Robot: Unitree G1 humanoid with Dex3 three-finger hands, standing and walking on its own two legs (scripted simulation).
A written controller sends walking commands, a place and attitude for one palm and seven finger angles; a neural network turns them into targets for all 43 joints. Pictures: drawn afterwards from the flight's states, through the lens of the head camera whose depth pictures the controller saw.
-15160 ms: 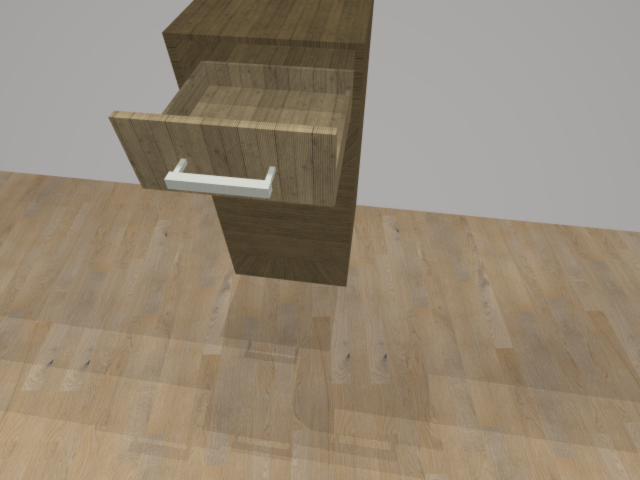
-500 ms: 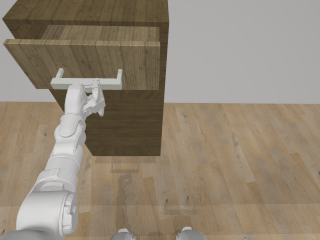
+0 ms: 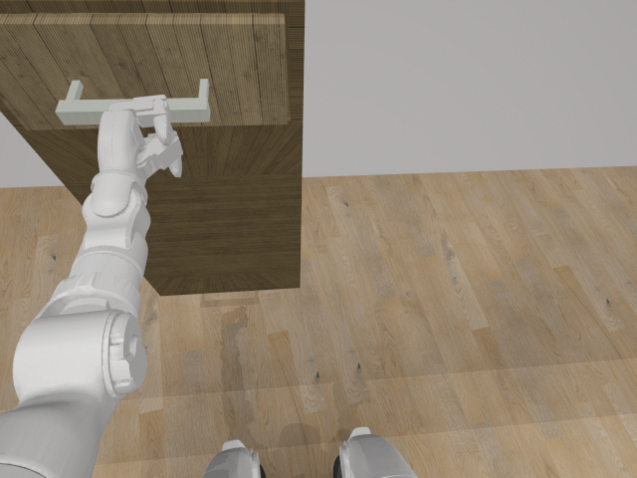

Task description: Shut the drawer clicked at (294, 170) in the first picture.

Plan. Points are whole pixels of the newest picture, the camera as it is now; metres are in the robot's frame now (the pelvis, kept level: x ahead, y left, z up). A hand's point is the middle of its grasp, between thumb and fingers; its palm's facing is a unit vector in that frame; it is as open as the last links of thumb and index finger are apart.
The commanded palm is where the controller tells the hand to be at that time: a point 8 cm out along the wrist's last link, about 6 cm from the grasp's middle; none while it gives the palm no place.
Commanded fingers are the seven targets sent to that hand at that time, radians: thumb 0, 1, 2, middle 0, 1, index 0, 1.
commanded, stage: push the drawer shut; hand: left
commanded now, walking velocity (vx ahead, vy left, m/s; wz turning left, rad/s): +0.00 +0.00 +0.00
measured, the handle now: (138, 99) +0.59 +0.18 +0.09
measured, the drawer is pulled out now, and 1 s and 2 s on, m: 0.01 0.00 0.00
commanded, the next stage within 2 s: pull the fist back off the drawer in 0.44 s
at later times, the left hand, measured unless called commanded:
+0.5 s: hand (166, 133) +0.53 +0.14 +0.09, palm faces -0.01 -1.00 -0.05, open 3.0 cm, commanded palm +0.55 +0.18 +0.09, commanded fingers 0.00 0.90 0.90 -1.40 -1.60 -1.40 -1.60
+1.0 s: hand (168, 135) +0.53 +0.14 +0.09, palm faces -0.01 -1.00 -0.02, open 3.1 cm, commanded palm +0.50 +0.18 +0.09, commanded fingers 0.00 0.90 0.90 -1.40 -1.60 -1.40 -1.60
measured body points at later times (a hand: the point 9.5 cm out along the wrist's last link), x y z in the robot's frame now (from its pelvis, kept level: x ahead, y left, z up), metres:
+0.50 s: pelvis -0.01 +0.01 -0.01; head +0.12 +0.02 +0.42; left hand +0.53 +0.19 +0.09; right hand -0.02 -0.26 -0.12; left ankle +0.02 +0.12 -0.68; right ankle +0.01 -0.11 -0.68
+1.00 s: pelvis -0.02 +0.02 -0.01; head +0.11 +0.03 +0.42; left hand +0.52 +0.19 +0.09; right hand -0.06 -0.23 -0.12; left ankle +0.02 +0.12 -0.68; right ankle +0.01 -0.11 -0.68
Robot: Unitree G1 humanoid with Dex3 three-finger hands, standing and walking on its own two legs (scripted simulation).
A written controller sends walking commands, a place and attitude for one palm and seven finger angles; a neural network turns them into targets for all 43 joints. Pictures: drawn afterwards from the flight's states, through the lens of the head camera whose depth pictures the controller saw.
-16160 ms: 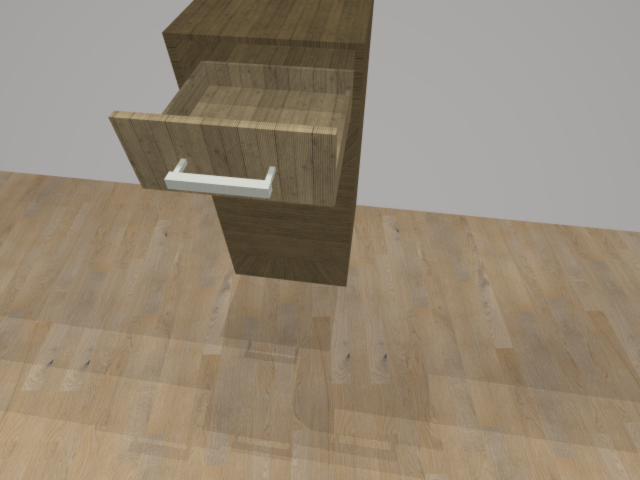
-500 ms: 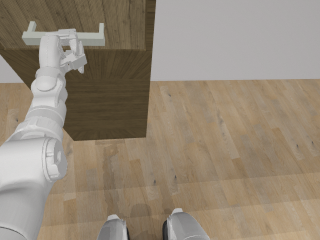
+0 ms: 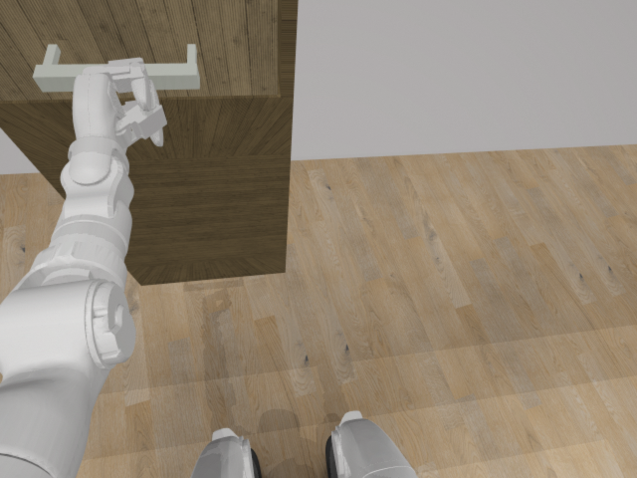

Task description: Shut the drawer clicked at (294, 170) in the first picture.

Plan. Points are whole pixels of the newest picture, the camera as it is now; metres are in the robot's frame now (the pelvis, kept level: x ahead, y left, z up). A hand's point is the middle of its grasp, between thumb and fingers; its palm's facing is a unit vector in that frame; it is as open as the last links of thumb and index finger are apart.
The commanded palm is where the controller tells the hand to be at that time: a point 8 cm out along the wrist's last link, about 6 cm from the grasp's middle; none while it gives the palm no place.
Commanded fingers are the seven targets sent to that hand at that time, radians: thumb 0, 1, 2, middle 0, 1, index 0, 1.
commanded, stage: pull the fist back off the drawer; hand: left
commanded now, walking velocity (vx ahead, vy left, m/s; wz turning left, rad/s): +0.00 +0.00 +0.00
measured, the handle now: (122, 65) +0.62 +0.16 +0.10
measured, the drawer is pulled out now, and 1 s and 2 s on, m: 0.00 0.00 0.00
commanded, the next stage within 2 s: draw the hand back to the body in 0.24 s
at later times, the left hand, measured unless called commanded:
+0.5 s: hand (151, 128) +0.51 +0.12 +0.11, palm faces +0.01 -1.00 -0.04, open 3.2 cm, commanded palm +0.45 +0.18 +0.12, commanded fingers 0.00 0.90 0.90 -1.40 -1.60 -1.40 -1.60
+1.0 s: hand (49, 246) +0.34 +0.18 +0.17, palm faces +0.16 -0.97 -0.20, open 3.2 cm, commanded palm +0.30 +0.23 +0.18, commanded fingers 0.00 0.90 0.90 -1.40 -1.60 -1.40 -1.60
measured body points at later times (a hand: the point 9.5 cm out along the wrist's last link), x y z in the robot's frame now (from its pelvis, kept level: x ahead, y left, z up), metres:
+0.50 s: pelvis +0.05 -0.02 +0.02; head +0.13 -0.02 +0.47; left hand +0.50 +0.18 +0.11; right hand +0.10 -0.28 -0.10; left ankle +0.04 +0.10 -0.67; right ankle +0.03 -0.13 -0.67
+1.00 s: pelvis +0.04 -0.03 +0.06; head +0.04 -0.04 +0.51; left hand +0.32 +0.23 +0.18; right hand +0.24 -0.26 -0.02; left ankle +0.04 +0.10 -0.67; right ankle +0.03 -0.13 -0.67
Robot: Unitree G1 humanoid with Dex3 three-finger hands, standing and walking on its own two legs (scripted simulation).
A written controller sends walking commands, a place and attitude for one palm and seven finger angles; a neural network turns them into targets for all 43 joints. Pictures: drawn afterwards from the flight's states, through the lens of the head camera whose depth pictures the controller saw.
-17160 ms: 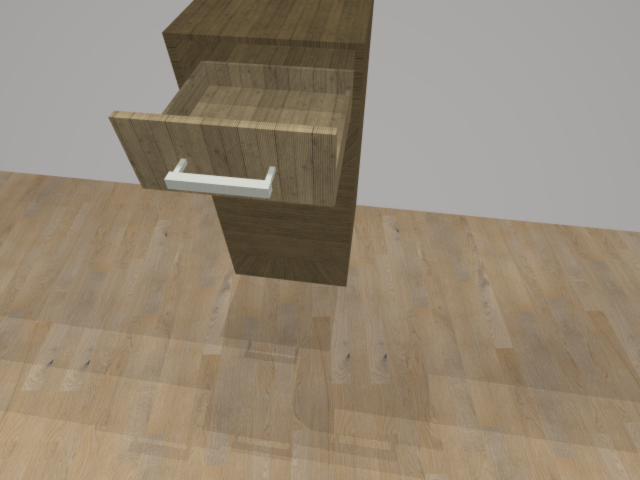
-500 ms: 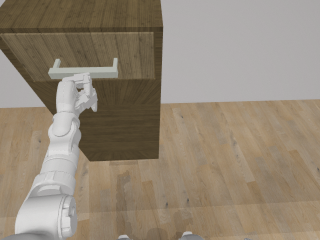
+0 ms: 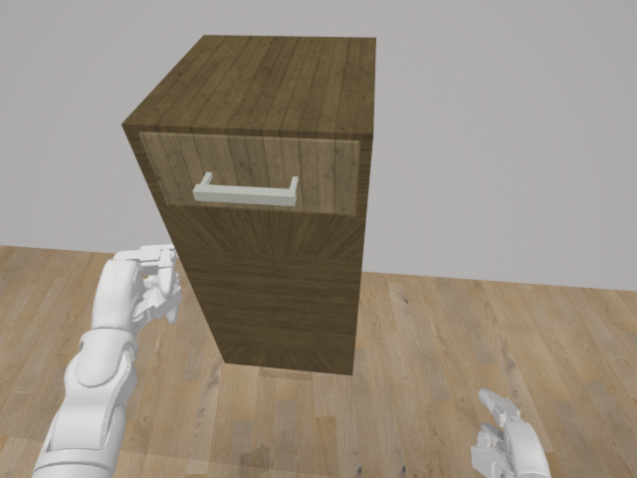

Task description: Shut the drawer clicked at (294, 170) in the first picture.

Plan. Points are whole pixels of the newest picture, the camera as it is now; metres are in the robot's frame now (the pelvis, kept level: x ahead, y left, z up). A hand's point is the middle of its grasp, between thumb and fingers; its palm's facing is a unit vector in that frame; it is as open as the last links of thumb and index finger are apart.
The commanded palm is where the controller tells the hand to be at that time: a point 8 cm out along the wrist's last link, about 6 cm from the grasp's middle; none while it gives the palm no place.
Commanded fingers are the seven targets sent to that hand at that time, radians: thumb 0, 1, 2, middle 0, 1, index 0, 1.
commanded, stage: draw the hand back to the body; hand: left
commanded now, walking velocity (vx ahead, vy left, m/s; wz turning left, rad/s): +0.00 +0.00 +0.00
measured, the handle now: (247, 187) +0.58 +0.17 +0.04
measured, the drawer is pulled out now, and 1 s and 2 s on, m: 0.00 0.00 0.00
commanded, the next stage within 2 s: step back with the hand held close in 0.72 s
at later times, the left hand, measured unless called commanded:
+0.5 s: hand (65, 351) +0.20 +0.25 +0.16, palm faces +0.36 -0.86 -0.37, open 3.2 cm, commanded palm +0.14 +0.29 +0.18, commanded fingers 0.00 0.90 0.90 -1.40 -1.60 -1.40 -1.60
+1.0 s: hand (39, 341) +0.19 +0.26 +0.18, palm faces +0.38 -0.82 -0.43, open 3.2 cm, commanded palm +0.13 +0.29 +0.19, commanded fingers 0.00 0.90 0.90 -1.40 -1.60 -1.40 -1.60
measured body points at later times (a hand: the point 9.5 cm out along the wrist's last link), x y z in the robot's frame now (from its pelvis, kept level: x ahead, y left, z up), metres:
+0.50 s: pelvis +0.00 +0.01 +0.01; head -0.03 -0.01 +0.46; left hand +0.17 +0.29 +0.18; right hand +0.18 -0.21 -0.07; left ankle +0.00 +0.13 -0.73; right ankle -0.02 -0.11 -0.73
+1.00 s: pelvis +0.00 +0.02 +0.01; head -0.01 +0.00 +0.46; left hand +0.17 +0.30 +0.21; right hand +0.18 -0.21 -0.07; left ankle +0.00 +0.13 -0.73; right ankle -0.02 -0.11 -0.73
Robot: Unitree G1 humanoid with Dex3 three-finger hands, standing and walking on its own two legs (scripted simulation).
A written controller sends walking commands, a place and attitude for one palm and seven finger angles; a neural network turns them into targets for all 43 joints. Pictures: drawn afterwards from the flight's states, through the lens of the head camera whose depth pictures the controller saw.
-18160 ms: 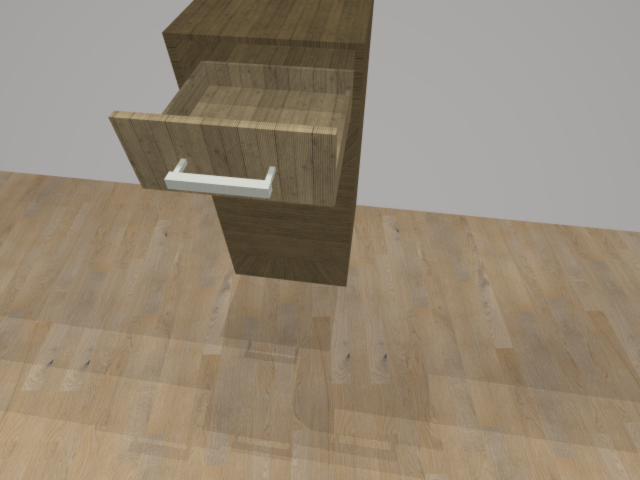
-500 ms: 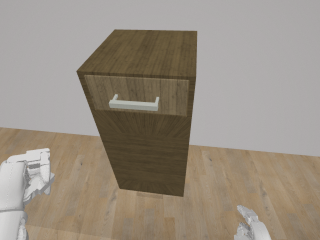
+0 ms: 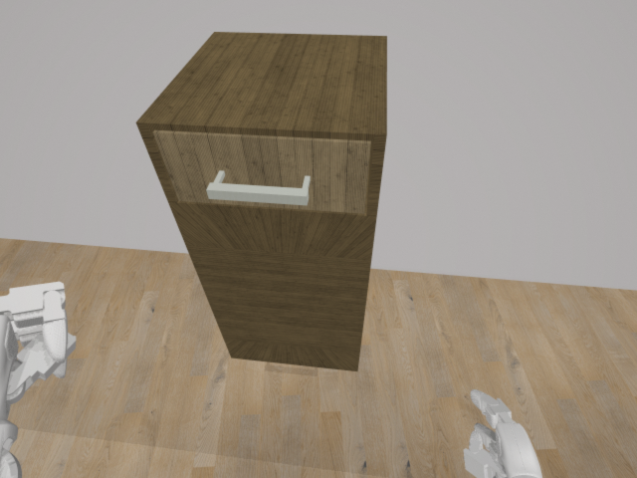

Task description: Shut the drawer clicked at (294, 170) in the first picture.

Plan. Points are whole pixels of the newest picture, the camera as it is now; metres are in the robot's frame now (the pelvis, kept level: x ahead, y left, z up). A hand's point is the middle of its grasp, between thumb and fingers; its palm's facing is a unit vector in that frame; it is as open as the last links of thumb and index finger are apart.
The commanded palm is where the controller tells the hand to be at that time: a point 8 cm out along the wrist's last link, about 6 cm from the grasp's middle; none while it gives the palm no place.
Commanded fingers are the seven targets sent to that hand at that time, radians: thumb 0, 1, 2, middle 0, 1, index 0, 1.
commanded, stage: step back with the hand held close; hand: left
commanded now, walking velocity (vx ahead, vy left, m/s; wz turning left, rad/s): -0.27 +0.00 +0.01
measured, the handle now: (260, 186) +0.59 +0.16 +0.03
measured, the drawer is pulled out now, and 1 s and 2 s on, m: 0.00 0.00 0.00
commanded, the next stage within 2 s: stop stepping back and stand still in 1.26 s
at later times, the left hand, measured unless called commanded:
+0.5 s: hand (13, 441) +0.11 +0.25 +0.16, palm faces +0.37 -0.80 -0.47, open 3.2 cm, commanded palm +0.05 +0.29 +0.17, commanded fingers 0.00 0.90 0.90 -1.40 -1.60 -1.40 -1.60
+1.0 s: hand out of the picture +0.03 +0.24 +0.16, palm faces +0.32 -0.83 -0.46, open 3.2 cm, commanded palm -0.03 +0.29 +0.17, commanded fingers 0.00 0.90 0.90 -1.40 -1.60 -1.40 -1.60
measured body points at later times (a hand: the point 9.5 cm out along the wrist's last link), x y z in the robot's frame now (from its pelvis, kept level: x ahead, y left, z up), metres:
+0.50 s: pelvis -0.07 +0.01 -0.01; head -0.06 +0.01 +0.44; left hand +0.09 +0.29 +0.18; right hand +0.12 -0.22 -0.08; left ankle +0.00 +0.11 -0.74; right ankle -0.01 -0.12 -0.74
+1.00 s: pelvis -0.15 +0.01 -0.02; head -0.12 +0.03 +0.43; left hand +0.01 +0.28 +0.18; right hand +0.04 -0.22 -0.09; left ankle +0.00 +0.11 -0.74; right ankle -0.17 -0.11 -0.74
